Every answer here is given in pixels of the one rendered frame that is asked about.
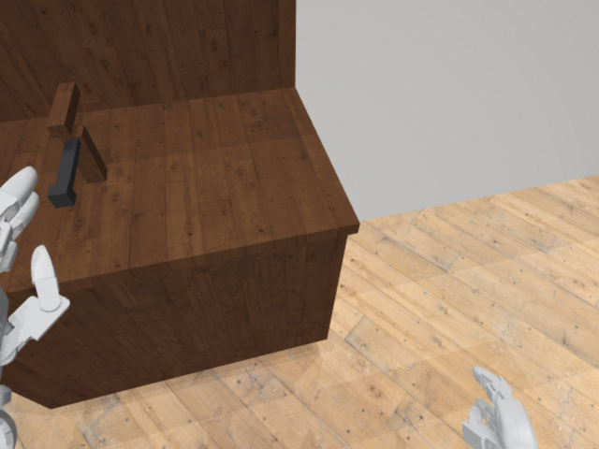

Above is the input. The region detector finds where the counter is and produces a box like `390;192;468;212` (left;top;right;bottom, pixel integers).
0;0;360;409

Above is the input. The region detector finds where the tap lever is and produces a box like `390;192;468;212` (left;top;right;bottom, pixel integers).
47;138;81;209

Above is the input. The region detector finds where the right robot hand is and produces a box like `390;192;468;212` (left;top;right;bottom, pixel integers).
462;366;538;449

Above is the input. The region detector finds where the left robot hand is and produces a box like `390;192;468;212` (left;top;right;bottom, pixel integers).
0;167;70;380

